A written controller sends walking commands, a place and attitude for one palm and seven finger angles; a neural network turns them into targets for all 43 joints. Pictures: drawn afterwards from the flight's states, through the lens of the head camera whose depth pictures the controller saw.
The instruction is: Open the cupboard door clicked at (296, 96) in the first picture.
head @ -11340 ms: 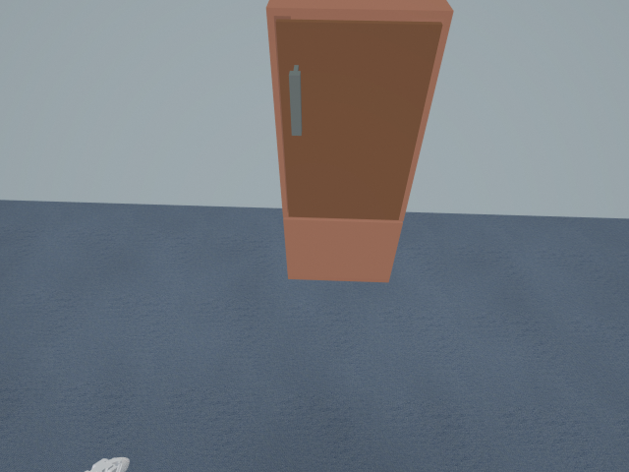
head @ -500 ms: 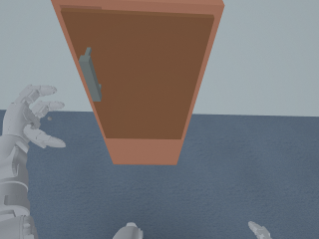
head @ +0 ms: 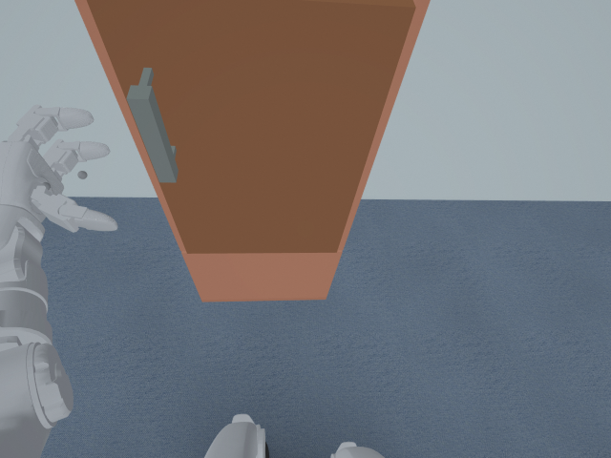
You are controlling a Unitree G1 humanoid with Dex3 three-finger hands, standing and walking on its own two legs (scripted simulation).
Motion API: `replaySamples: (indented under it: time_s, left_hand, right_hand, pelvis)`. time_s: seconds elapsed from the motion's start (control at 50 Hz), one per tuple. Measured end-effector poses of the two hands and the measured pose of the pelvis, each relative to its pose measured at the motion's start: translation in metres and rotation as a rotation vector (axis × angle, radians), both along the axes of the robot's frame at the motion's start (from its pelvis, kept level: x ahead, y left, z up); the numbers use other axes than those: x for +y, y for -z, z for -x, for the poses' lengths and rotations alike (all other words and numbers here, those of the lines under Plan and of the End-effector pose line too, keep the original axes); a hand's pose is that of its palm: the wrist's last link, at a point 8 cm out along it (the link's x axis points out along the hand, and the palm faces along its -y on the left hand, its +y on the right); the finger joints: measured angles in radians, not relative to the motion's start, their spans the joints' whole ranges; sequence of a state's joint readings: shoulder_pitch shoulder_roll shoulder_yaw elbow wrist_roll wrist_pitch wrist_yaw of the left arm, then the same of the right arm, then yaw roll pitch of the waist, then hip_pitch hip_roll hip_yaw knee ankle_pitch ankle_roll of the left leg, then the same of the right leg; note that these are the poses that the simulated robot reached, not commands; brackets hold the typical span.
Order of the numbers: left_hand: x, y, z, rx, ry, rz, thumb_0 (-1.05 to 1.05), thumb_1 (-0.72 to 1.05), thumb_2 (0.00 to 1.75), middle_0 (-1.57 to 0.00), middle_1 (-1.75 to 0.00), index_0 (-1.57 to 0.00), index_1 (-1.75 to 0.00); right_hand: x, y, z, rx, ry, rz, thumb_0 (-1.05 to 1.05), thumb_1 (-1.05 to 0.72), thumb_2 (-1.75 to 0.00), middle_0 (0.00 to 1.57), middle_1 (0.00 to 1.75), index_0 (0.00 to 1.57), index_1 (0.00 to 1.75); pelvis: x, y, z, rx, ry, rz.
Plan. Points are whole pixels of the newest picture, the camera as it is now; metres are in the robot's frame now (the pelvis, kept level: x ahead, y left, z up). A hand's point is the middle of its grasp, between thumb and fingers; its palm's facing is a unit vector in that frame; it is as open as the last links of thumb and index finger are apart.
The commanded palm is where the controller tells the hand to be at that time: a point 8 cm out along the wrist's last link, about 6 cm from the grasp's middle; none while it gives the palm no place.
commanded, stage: move the hooked fingers beside the handle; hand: left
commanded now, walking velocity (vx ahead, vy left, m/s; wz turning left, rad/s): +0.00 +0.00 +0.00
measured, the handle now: (158, 128) +0.54 +0.21 +0.08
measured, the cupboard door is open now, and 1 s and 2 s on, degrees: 0 0 0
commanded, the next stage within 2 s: slide the fingers in behind the handle in 1.20 s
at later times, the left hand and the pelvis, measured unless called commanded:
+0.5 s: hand (95, 144) +0.49 +0.28 +0.09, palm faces +0.06 -1.00 +0.01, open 14.0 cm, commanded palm +0.47 +0.32 +0.08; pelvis +0.00 +0.00 -0.01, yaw -2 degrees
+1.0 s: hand (92, 152) +0.48 +0.28 +0.08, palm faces +0.04 -1.00 +0.02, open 14.0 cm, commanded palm +0.46 +0.32 +0.08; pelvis +0.01 +0.00 -0.01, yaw -1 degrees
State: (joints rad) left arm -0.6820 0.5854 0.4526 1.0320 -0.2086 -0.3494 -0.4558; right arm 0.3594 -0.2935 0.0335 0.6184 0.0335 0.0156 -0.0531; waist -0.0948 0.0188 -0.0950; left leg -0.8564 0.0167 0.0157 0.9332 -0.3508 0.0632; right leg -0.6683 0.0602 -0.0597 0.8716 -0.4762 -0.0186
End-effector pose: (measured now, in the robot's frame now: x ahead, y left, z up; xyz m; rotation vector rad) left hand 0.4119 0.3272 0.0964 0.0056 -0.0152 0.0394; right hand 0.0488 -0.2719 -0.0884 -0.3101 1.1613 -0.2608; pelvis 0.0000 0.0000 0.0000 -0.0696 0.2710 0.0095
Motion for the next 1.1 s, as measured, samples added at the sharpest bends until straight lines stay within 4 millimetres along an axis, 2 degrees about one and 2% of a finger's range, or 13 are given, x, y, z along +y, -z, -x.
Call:
replaySamples:
  time_s: [0.14,0.3,0.44,0.6,0.7,0.8,1.1]
  left_hand:
    - [-0.001,0.009,-0.021,0.066,-0.011,0.024,-0.01,-0.5,0.3,-0.3,-1.2,-0.3,-1.2]
    - [0.004,0.0,-0.038,0.014,-0.032,0.003,-0.01,-0.5,0.3,-0.3,-1.2,-0.3,-1.19]
    - [0.003,0.007,-0.053,0.068,-0.015,0.02,-0.01,-0.5,0.3,-0.3,-1.2,-0.3,-1.2]
    - [0.008,0.012,-0.06,0.046,-0.03,0.018,-0.01,-0.5,0.3,-0.3,-1.2,-0.3,-1.19]
    - [0.013,0.017,-0.056,0.065,-0.03,0.021,-0.01,-0.5,0.3,-0.3,-1.2,-0.3,-1.19]
    - [0.016,0.013,-0.051,0.036,-0.033,0.016,-0.01,-0.5,0.3,-0.29,-1.2,-0.3,-1.19]
    - [0.007,0.014,-0.044,0.045,-0.03,0.029,-0.01,-0.5,0.3,-0.3,-1.2,-0.3,-1.2]
  right_hand:
    - [0.0,0.002,0.013,0.039,0.029,0.004,0.01,-0.9,-0.9,0.21,0.3,0.2,0.3]
    - [-0.002,0.005,0.033,0.115,0.062,0.008,0.01,-0.9,-0.9,0.21,0.3,0.2,0.3]
    - [-0.004,0.005,0.047,0.169,0.088,0.022,0.01,-0.9,-0.9,0.21,0.3,0.2,0.3]
    - [-0.006,0.003,0.056,0.195,0.111,0.029,0.01,-0.9,-0.9,0.21,0.3,0.2,0.3]
    - [-0.004,0.003,0.055,0.2,0.113,0.026,0.01,-0.9,-0.9,0.21,0.3,0.2,0.3]
    - [-0.003,0.004,0.047,0.192,0.099,0.024,0.01,-0.9,-0.9,0.21,0.3,0.2,0.3]
    - [0.003,0.007,0.02,0.106,0.059,0.004,0.01,-0.9,-0.9,0.21,0.3,0.2,0.3]
  pelvis:
    - [0.0,0.003,-0.001,0.024,0.008,0.001]
    - [-0.001,0.007,-0.002,0.048,0.015,0.008]
    - [-0.002,0.01,-0.003,0.074,0.017,0.013]
    - [-0.002,0.012,-0.005,0.093,0.03,0.015]
    - [-0.002,0.012,-0.007,0.092,0.03,0.018]
    - [-0.001,0.011,-0.008,0.088,0.024,0.022]
    - [0.002,0.011,-0.006,0.07,0.019,0.019]
